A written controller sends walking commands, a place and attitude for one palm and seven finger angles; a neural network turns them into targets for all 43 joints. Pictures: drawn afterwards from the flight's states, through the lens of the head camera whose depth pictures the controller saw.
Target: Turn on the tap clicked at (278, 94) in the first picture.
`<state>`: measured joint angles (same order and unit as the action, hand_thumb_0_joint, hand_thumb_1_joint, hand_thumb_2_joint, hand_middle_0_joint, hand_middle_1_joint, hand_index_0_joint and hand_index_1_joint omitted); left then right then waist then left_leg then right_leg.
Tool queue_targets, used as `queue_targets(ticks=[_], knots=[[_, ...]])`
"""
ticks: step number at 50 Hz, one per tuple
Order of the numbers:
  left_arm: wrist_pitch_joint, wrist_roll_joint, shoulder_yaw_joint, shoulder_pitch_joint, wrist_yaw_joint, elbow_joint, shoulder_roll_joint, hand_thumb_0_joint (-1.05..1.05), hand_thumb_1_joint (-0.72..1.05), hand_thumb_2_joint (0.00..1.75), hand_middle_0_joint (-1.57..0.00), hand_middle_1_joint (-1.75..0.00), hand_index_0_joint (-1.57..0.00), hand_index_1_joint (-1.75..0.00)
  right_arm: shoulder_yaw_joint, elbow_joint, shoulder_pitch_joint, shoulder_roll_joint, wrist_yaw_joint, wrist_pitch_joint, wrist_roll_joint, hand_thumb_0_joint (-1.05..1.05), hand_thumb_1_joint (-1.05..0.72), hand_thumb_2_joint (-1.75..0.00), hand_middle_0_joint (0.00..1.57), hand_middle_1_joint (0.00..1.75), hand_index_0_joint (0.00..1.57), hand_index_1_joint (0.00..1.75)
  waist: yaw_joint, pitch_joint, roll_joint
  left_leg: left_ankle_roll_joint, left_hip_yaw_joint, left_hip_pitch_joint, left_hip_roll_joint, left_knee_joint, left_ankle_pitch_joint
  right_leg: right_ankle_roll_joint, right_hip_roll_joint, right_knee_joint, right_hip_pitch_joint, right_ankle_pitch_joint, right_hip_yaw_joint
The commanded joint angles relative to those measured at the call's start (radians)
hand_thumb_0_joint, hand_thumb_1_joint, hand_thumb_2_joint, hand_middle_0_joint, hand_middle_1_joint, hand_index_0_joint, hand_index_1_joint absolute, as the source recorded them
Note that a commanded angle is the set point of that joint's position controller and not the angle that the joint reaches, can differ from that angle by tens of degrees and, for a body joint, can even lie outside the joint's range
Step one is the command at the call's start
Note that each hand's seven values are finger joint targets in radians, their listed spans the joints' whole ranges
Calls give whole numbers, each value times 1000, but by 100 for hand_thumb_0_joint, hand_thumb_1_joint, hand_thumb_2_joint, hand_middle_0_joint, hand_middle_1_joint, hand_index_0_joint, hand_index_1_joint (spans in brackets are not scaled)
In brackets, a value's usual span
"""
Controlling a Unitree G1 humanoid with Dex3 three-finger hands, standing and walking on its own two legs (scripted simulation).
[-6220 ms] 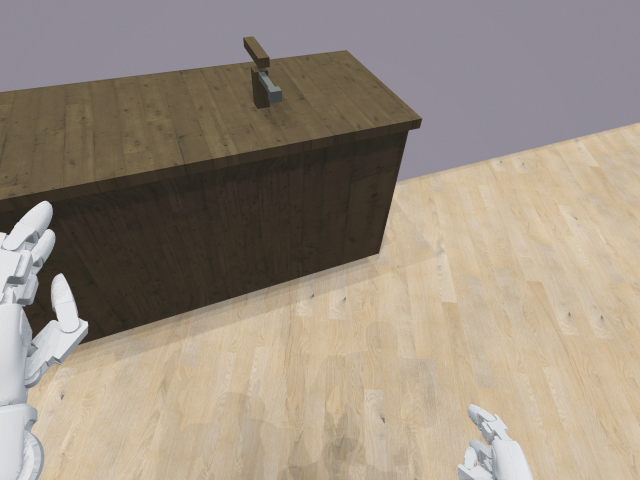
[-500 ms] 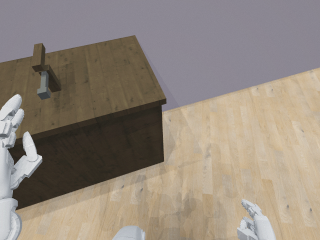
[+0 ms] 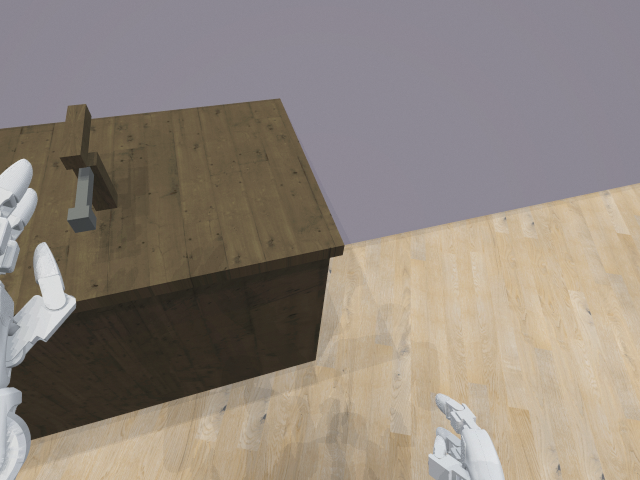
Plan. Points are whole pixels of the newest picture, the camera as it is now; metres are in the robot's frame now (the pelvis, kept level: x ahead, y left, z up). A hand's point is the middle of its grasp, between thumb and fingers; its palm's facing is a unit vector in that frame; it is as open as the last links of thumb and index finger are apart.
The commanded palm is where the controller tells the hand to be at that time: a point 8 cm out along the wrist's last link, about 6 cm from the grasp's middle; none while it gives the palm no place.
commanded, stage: come to a stop and stand still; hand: left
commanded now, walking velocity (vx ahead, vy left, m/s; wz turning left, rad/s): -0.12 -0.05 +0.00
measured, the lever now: (82, 219) +0.44 +0.39 +0.02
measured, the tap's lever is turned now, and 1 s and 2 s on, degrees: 0 0 0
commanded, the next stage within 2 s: look again from close up in 0.82 s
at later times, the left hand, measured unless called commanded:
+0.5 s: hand (110, 340) +0.20 +0.20 +0.17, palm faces +0.37 -0.82 -0.43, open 7.4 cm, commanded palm +0.13 +0.25 +0.18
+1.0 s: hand (47, 325) +0.20 +0.24 +0.19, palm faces +0.48 -0.75 -0.45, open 7.4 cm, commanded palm +0.11 +0.24 +0.18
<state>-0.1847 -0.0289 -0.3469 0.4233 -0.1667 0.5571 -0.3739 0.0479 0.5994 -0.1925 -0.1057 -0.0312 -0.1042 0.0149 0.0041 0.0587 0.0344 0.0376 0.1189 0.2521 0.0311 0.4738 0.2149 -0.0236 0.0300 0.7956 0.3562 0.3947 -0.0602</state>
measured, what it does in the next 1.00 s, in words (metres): steps on the spot: right foot, then left foot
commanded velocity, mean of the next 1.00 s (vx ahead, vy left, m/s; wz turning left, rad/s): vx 0.03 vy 0.02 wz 0.00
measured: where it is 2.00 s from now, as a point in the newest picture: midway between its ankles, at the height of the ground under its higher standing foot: outside the picture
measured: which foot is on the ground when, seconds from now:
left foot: down 0.00-0.20, up 0.22-0.52, down 0.54-1.00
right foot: up 0.00-0.12, down 0.14-1.00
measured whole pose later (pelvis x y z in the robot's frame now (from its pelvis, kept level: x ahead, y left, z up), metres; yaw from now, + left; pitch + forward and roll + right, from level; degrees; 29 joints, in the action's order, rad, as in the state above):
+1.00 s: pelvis -0.05 -0.04 -0.01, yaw +1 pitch -1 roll +0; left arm -0.24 0.01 -0.40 0.17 -0.10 0.28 -0.46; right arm 0.03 0.65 -0.23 -0.16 -0.04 -0.13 0.01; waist 0.06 0.06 0.00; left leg 0.00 0.00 0.24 0.03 0.57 0.31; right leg 0.08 -0.04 0.50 0.33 0.16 -0.08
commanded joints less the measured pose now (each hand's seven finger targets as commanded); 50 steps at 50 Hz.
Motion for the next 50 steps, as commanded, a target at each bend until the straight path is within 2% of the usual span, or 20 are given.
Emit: queue_targets(ticks=[1, 6, 8, 10, 11, 13, 18, 21, 25, 28, 30, 32, 37, 41, 45, 46, 47, 48, 49, 50], knots=[[-58, -13, -126, 42, -10, 235, -160, 0, 90, 90, -20, -30, -20, -30, -73, -137, 25, -190, -12, -61, 0, 0, -90, -90, 20, 30, 20, 30, -11, -190, -269, 36, -147, -168, 247, -130, -600, -1, -28, -147, -62, -44, -36], [-42, -10, -119, 13, -11, 112, -135, 0, 90, 90, -20, -30, -20, -30, -67, -133, 46, -196, -25, -47, -13, 0, -90, -90, 20, 30, 20, 30, -6, -160, -183, -4, -103, -27, 211, -71, -285, 0, -15, -395, -246, -242, -21], [-40, -5, -113, -13, -13, 91, -149, 0, 90, 90, -20, -30, -20, -30, -61, -144, 53, -185, -30, -39, -16, 0, -90, -90, 20, 30, 20, 30, -17, -173, -56, -45, -67, 52, 120, 27, -74, 36, 89, -423, -292, -545, 123], [-24, -17, -70, -22, -5, 66, -119, 0, 90, 90, -20, -30, -20, -30, -62, -139, 42, -168, -29, -38, -24, 0, -90, -90, 20, 30, 20, 30, -17, -168, 120, -79, -63, 54, 0, 179, 153, 113, 225, -484, -187, -573, 286], [-19, -15, -81, -19, -5, 71, -136, 0, 90, 90, -20, -30, -20, -30, -69, -138, 49, -178, -27, -33, -23, 0, -90, -90, 20, 30, 20, 30, -5, -164, 174, -70, -94, 81, -12, 287, 230, 141, 268, -508, -179, -564, 317], [-29, -7, -115, -23, -14, 103, -168, 0, 90, 90, -20, -30, -20, -30, -63, -136, 72, -170, -32, -23, -22, 0, -90, -90, 20, 30, 20, 30, -1, -179, 144, -65, -140, 147, -13, 428, 251, 164, 303, -488, -216, -600, 294], [-56, 1, -148, 23, -32, 165, -186, 0, 90, 90, -20, -30, -20, -30, -62, -149, 104, -176, -50, -1, -15, 0, -90, -90, 20, 30, 20, 30, 9, -229, 52, -63, -107, 148, -19, 319, 208, 155, 269, -423, -318, -723, 198], [-62, -1, -159, 80, -35, 184, -183, 0, 90, 90, -20, -30, -20, -30, -76, -160, 86, -186, -48, 6, -13, 0, -90, -90, 20, 30, 20, 30, 14, -229, 39, -55, -95, 107, -19, 181, 189, 157, 265, -436, -316, -619, 222], [-65, -6, -141, 108, -34, 196, -161, 0, 90, 90, -20, -30, -20, -30, -89, -156, 40, -198, -40, 13, -13, 0, -90, -90, 20, 30, 20, 30, -8, -240, 7, -46, -88, -50, -8, -75, 9, 94, 188, -410, -259, -346, 171], [-76, -6, -129, 91, -28, 158, -158, 0, 90, 90, -20, -30, -20, -30, -97, -169, 60, -237, -45, 7, -27, 0, -90, -90, 20, 30, 20, 30, 11, -184, -124, 17, -241, -9, 162, -148, -127, 23, 29, -323, -195, -187, 85], [-76, -2, -107, 20, -17, 123, -145, 0, 90, 90, -20, -30, -20, -30, -75, -154, 83, -218, -53, 0, -20, 0, -90, -90, 20, 30, 20, 30, 2, -84, -220, 33, -266, 165, 199, -230, 53, 9, 7, -232, -212, -104, 33], [-80, 12, -73, -70, -14, 94, -120, 0, 90, 90, -20, -30, -20, -30, -78, -137, 77, -221, -54, -11, -21, 0, -90, -90, 20, 30, 20, 30, -1, -45, -204, 37, -256, 234, 197, -253, 238, 13, -2, -197, -220, -80, 26], [-67, 23, -29, -153, -8, 74, -106, 0, 90, 90, -20, -30, -20, -30, -75, -117, 68, -223, -50, -38, -13, 0, -90, -90, 20, 30, 20, 30, -3, -50, -166, 26, -225, 202, 155, -193, 291, 19, -14, -285, -231, -129, 36], [-63, 25, -53, -160, -9, 79, -126, 0, 90, 90, -20, -30, -20, -30, -68, -112, 77, -213, -42, -39, -8, 0, -90, -90, 20, 30, 20, 30, 5, -21, -149, 11, -213, 267, 116, -197, 430, 29, -11, -321, -236, -38, 78], [-62, 14, -87, -124, -7, 66, -148, 0, 90, 90, -20, -30, -20, -30, -65, -109, 64, -194, -36, -36, 1, 0, -90, -90, 20, 30, 20, 30, 4, -37, 11, -21, -133, 163, 14, -29, 281, 68, 72, -505, -130, 80, 252], [-122, 128, -634, -1099, -2, 245, -903, 0, 90, 90, -20, -30, -20, -30, -77, -62, -88, -183, -35, -87, 27, 0, -90, -90, 20, 30, 20, 30, 14, 49, 181, -24, -48, 151, -15, 117, 26, 2, 36, -509, -74, -186, 222], [-111, 49, -265, -569, 62, -309, -352, 0, 90, 90, -20, -30, -20, -30, -63, -49, -5, -115, -29, -94, 10, 0, -90, -90, 20, 30, 20, 30, 24, -209, 170, -11, -107, 64, -64, 123, 61, 92, 140, -449, -180, -255, 240], [-120, 10, -241, -321, 55, -214, -289, 0, 90, 90, -20, -30, -20, -30, -76, -115, -3, -156, -24, -90, -12, 0, -90, -90, 20, 30, 20, 30, 54, -130, 134, -19, -84, 64, -44, 101, 82, 63, 144, -532, -212, -245, 313], [-120, -15, -156, -237, 60, -269, -156, 0, 90, 90, -20, -30, -20, -30, -80, -144, 17, -166, -5, -100, -29, 0, -90, -90, 20, 30, 20, 30, 48, -165, -15, -20, -75, 30, -31, 26, 86, 96, 176, -507, -273, -261, 311], [-139, -20, -115, -229, 68, -169, -150, 0, 90, 90, -20, -30, -20, -30, -80, -138, 16, -181, 5, -98, -24, 0, -90, -90, 20, 30, 20, 30, 45, -210, -96, -14, -71, -12, -50, -18, 101, 83, 146, -483, -277, -240, 285]])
